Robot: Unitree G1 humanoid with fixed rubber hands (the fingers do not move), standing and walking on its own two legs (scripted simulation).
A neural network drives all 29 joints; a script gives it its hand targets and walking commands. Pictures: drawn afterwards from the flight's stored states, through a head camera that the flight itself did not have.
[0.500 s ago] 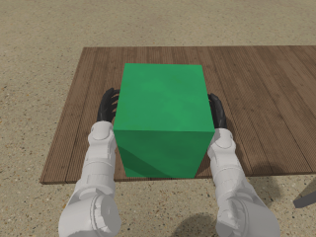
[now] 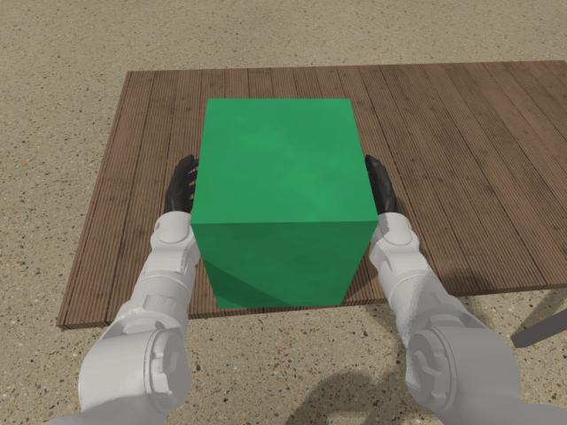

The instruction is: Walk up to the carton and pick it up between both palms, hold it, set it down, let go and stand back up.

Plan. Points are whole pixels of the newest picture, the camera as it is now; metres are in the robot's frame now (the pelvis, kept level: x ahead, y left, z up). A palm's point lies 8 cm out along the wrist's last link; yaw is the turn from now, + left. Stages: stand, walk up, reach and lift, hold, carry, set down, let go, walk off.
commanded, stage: set down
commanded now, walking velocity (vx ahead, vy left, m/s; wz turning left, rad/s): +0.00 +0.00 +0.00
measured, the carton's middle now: (279, 210) +0.42 +0.05 +0.03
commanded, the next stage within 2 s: none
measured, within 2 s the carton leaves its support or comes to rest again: neither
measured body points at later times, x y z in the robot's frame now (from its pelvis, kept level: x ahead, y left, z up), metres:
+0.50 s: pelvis -0.02 -0.01 -0.01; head +0.02 +0.00 +0.44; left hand +0.40 +0.24 +0.09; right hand +0.45 -0.16 +0.11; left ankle -0.04 +0.11 -0.74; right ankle +0.02 -0.14 -0.74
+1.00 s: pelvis -0.02 -0.03 +0.00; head -0.01 -0.01 +0.45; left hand +0.40 +0.23 +0.15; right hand +0.44 -0.14 +0.15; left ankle -0.04 +0.11 -0.74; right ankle +0.02 -0.14 -0.74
